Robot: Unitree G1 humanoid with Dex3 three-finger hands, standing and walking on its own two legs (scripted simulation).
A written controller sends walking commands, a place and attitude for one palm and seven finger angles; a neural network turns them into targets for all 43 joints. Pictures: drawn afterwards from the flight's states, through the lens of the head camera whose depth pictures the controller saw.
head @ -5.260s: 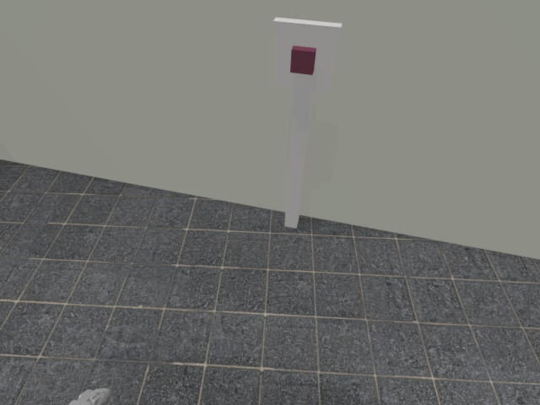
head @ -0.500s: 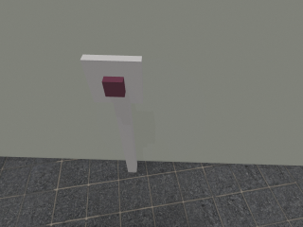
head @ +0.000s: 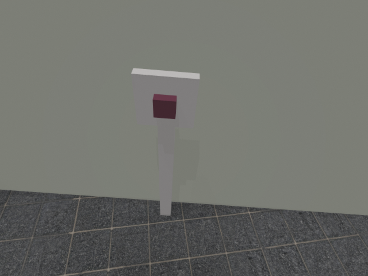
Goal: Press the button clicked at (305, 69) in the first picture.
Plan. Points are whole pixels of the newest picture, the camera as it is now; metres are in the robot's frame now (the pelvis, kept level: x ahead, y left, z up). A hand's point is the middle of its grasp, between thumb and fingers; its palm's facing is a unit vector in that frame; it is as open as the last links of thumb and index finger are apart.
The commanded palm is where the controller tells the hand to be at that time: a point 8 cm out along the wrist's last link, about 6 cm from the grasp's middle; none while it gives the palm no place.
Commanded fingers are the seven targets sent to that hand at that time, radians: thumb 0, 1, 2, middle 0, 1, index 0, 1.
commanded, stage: shuffle to correct the standing spot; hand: left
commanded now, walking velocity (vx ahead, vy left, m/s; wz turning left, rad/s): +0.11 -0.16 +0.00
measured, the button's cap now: (165, 106) +0.56 +0.10 +0.06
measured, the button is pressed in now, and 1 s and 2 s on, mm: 0 0 0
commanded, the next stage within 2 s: come to a stop and stand still in 0.64 s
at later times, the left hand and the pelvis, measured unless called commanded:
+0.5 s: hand out of the picture -0.04 +0.09 -0.19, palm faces +0.11 -0.99 -0.10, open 7.4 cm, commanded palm none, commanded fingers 0.00 0.90 0.90 -0.20 -0.30 -0.20 -0.30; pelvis +0.03 -0.06 -0.01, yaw +2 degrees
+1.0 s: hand out of the picture +0.14 +0.04 -0.17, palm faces +0.06 -0.97 -0.23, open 7.3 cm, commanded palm none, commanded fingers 0.00 0.90 0.90 -0.20 -0.30 -0.20 -0.30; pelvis +0.09 -0.14 +0.00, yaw +1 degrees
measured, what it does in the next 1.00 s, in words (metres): steps to the right: right foot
